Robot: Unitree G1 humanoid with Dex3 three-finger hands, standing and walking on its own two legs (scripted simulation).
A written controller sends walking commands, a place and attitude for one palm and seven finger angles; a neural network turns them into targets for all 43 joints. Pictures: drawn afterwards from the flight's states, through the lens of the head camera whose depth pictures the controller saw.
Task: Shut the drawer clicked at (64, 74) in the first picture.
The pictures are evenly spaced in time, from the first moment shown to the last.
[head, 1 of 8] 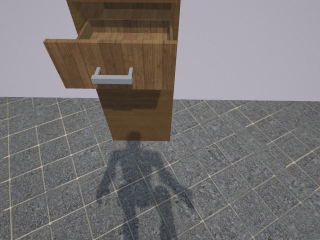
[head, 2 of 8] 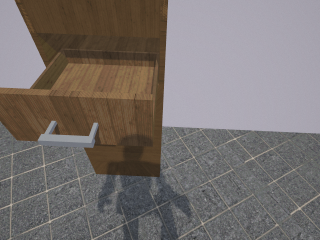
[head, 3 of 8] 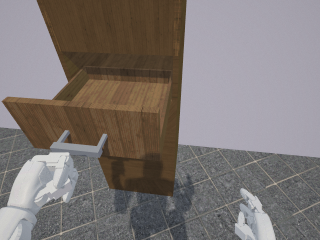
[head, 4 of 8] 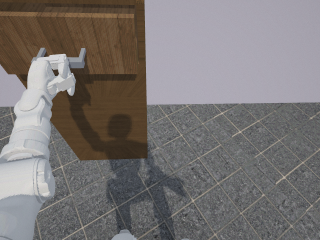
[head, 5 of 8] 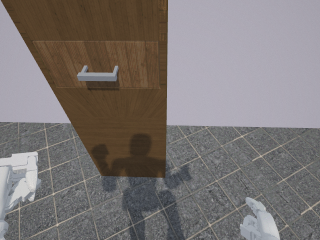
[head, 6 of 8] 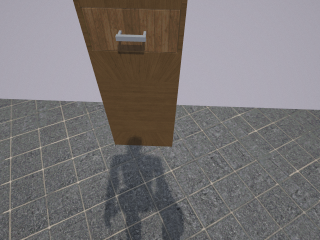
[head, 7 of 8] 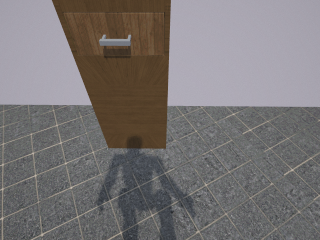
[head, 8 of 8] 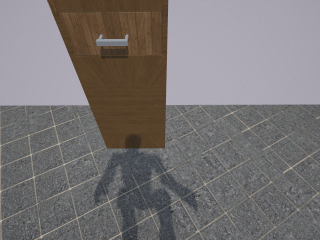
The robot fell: no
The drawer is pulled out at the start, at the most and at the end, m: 0.29 0.29 0.00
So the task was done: yes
